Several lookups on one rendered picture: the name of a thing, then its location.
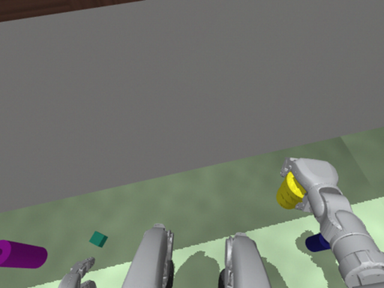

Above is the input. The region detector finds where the right robot arm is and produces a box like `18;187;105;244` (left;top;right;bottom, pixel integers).
307;184;384;288

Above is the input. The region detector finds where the right robot hand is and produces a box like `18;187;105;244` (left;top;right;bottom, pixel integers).
280;157;338;213

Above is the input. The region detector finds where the left robot hand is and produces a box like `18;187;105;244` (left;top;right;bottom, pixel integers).
58;257;97;288

